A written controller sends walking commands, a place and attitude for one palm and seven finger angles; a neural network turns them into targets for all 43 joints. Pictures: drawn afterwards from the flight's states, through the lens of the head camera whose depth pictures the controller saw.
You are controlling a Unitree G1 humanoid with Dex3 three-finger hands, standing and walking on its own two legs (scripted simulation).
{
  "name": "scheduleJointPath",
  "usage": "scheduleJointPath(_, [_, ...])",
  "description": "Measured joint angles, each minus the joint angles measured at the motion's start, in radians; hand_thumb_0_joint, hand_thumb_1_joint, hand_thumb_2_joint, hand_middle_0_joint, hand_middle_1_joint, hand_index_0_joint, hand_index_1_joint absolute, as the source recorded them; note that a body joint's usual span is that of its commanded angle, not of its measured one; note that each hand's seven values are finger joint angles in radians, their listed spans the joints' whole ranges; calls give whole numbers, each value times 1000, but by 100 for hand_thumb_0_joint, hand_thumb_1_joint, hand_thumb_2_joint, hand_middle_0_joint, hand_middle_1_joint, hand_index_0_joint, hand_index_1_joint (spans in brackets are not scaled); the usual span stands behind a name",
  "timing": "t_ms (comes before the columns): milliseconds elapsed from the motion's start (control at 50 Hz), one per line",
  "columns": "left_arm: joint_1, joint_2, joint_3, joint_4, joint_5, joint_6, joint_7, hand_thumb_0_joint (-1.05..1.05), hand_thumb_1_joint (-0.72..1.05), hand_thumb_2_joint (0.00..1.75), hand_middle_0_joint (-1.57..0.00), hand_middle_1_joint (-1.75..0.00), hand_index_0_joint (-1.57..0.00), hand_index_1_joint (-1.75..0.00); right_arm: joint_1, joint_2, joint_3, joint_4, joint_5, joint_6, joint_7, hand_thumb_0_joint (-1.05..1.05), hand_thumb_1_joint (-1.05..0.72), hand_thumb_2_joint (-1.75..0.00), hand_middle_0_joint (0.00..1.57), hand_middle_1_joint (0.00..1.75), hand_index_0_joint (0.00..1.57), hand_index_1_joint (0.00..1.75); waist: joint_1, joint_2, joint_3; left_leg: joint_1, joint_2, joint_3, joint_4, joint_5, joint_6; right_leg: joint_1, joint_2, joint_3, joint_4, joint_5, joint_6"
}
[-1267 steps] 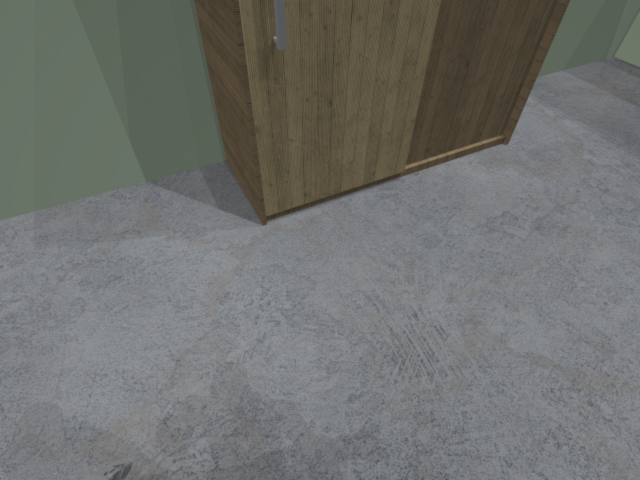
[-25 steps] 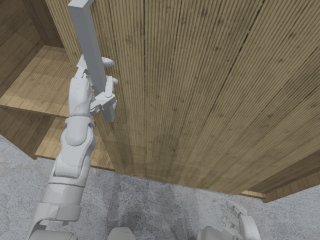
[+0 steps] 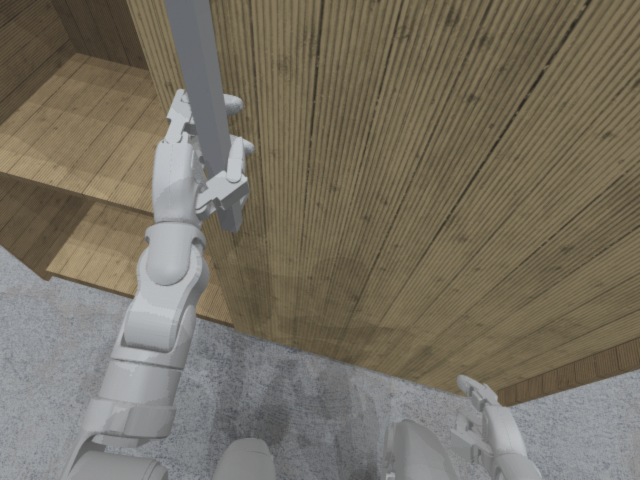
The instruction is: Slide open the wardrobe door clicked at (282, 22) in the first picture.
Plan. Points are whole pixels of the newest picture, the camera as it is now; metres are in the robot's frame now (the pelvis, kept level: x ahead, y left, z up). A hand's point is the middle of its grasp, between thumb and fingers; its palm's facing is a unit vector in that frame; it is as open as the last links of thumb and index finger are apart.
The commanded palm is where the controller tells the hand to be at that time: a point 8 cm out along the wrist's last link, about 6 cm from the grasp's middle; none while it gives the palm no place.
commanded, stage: step sideways, sliding the door along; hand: left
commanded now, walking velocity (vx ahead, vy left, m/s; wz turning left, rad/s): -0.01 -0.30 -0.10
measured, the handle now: (223, 127) +0.42 +0.20 +0.16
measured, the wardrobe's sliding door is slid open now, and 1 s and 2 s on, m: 0.65 0.64 0.64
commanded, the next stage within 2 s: stop walking and hold the door there in 0.50 s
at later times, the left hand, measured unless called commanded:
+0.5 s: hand (248, 172) +0.38 +0.17 +0.14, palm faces +0.53 -0.84 -0.04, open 7.0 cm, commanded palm +0.34 +0.13 +0.13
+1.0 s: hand (237, 175) +0.38 +0.18 +0.13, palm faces +0.61 -0.70 -0.36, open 6.8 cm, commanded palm +0.33 +0.20 +0.10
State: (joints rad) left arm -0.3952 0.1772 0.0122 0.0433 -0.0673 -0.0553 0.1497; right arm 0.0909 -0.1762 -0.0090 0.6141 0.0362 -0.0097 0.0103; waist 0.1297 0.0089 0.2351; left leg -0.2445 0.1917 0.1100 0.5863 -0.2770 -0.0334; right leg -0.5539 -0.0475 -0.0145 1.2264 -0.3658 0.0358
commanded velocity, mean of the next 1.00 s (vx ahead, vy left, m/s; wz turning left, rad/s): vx -0.08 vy -0.10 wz -0.06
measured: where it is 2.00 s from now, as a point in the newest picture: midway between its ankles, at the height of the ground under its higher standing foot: outside the picture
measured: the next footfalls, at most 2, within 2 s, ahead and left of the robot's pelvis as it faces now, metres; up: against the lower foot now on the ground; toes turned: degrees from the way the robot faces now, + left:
right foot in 0.26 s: +0.10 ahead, -0.26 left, +0.00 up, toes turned -6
left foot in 0.44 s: +0.08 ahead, -0.02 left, +0.00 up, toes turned +10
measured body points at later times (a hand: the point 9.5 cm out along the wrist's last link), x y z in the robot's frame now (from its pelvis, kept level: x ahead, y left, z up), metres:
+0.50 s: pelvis +0.03 -0.11 -0.01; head +0.12 -0.09 +0.43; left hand +0.35 +0.21 +0.14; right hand +0.23 -0.36 -0.10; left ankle +0.05 -0.02 -0.74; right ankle +0.05 -0.26 -0.69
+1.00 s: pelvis +0.04 -0.18 -0.01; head +0.06 -0.22 +0.44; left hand +0.34 +0.21 +0.15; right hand +0.19 -0.47 -0.11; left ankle +0.03 -0.05 -0.69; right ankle +0.08 -0.31 -0.74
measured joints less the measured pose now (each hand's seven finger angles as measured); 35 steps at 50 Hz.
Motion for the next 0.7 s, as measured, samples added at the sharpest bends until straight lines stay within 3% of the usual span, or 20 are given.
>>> scheduleJointPath(100, [4, 21, 48, -2, -7, 19, -5, 1, 75, 84, -36, -140, -20, -134, 16, 27, 14, -38, -3, -17, 4, 1, -91, -90, 20, 30, 20, 30, 36, 23, -6, 36, 74, -23, -94, 50, -53, 39, -38, -9, -188, 59, 25])
scheduleJointPath(220, [1, 82, 164, 28, -56, 22, 11, 0, 71, 85, -40, -140, -17, -134, 17, 26, 21, -71, 5, -54, 10, 1, -90, -90, 21, 30, 20, 30, 54, 42, -3, 42, 128, -42, -70, 35, -128, 226, 5, -58, -556, 92, 25])
scheduleJointPath(240, [-2, 99, 189, 38, -60, 24, 16, -1, 70, 85, -40, -140, -15, -134, 18, 24, 21, -75, 8, -60, 12, 1, -90, -90, 21, 30, 20, 30, 51, 35, -6, 29, 126, -48, -35, 17, -134, 269, 11, -65, -636, 157, 22])
scheduleJointPath(260, [-3, 113, 217, 47, -58, 24, 23, -2, 69, 85, -41, -140, -13, -135, 15, 18, 22, -74, 13, -65, 15, 1, -90, -90, 21, 30, 20, 30, 43, 28, -11, 3, 120, -58, 21, -10, -113, 303, 8, -72, -688, 182, 12])
scheduleJointPath(280, [7, 109, 249, 55, -53, 16, 35, -2, 68, 85, -42, -140, -12, -136, -4, -4, 19, -61, 17, -65, 13, 1, -90, -90, 21, 30, 20, 30, 24, 57, -6, -32, 120, -88, 102, -69, -64, 299, 19, -87, -666, 143, 1])
scheduleJointPath(300, [20, 105, 274, 60, -49, 11, 47, -3, 68, 85, -42, -140, -10, -136, -23, -26, 11, -44, 17, -64, 6, 1, -90, -90, 21, 30, 20, 30, 1, 77, -3, -75, 88, -118, 206, -170, -23, 287, 19, -96, -639, 112, -7])
scheduleJointPath(320, [35, 102, 290, 59, -50, 11, 53, -4, 69, 85, -43, -140, -9, -137, -35, -45, -1, -29, 17, -63, -3, 1, -90, -90, 21, 30, 20, 30, -15, 85, -4, -117, 39, -128, 313, -262, -12, 275, 10, -98, -628, 96, -11])
scheduleJointPath(360, [65, 101, 308, 41, -59, 14, 62, -4, 69, 84, -43, -140, -7, -138, -44, -74, -23, -3, 17, -64, -25, 1, -91, -90, 21, 30, 20, 30, -25, 72, -5, -167, -56, -90, 445, -359, -6, 260, -10, -82, -634, 101, -15])
scheduleJointPath(400, [88, 98, 317, 10, -61, 5, 72, -4, 70, 83, -43, -140, -7, -138, -42, -94, -33, 16, 19, -61, -43, 1, -91, -90, 20, 30, 20, 30, -38, 49, -2, -152, -113, -36, 342, -331, -6, 251, -19, -74, -642, 131, -27])
scheduleJointPath(420, [97, 93, 319, -7, -63, -4, 74, -3, 70, 83, -42, -140, -7, -138, -33, -103, -35, 16, 19, -54, -49, 1, -91, -90, 20, 30, 20, 29, -46, 44, -4, -121, -122, -9, 214, -230, -8, 241, -15, -80, -628, 145, -31])
scheduleJointPath(440, [106, 89, 318, -28, -66, -10, 74, -2, 71, 83, -42, -140, -7, -138, -17, -113, -38, 9, 16, -48, -54, 1, -91, -90, 20, 30, 19, 29, -54, 51, -12, -81, -109, 13, 87, -29, 0, 221, -1, -89, -586, 153, -28])
scheduleJointPath(460, [105, 91, 315, -45, -60, -13, 74, -2, 71, 83, -42, -140, -6, -137, -5, -112, -50, 6, 11, -45, -56, 1, -91, -90, 20, 30, 19, 29, -55, 51, -8, -66, -95, 16, 58, 38, 34, 193, 14, -82, -502, 81, -15])
scheduleJointPath(500, [94, 103, 310, -53, -37, -20, 67, -2, 72, 83, -41, -140, -6, -133, 8, -92, -62, 14, 11, -31, -41, 1, -91, -90, 20, 30, 19, 29, -28, 21, 19, -41, -74, 28, 83, -17, 63, 137, 40, -27, -295, -85, -4])
scheduleJointPath(560, [100, 99, 315, -68, -11, -10, 64, -2, 73, 82, -37, -140, -8, -129, 38, -64, -49, 15, 4, -37, -5, 1, -91, -90, 20, 30, 19, 29, -12, 9, 17, 3, -24, 23, 40, -51, 49, 76, 55, -20, -90, -119, 3])
scheduleJointPath(620, [119, 102, 322, -81, -6, 2, 61, -1, 72, 82, -33, -140, -10, -128, 65, -40, -34, -1, -1, -48, 19, 1, -91, -90, 20, 30, 19, 29, -5, 13, 3, 38, 25, 14, -34, -12, 20, 54, 35, -36, -54, -47, 16])
scheduleJointPath(700, [212, 248, 375, -3, 1, -60, -17, -7, 67, 81, -35, -140, -15, -130, 60, 1, -7, -8, -11, -34, 10, 1, -91, -90, 20, 30, 20, 30, -21, 5, -55, 69, 77, 43, -104, 18, -3, 53, 29, -49, -134, 10, 33])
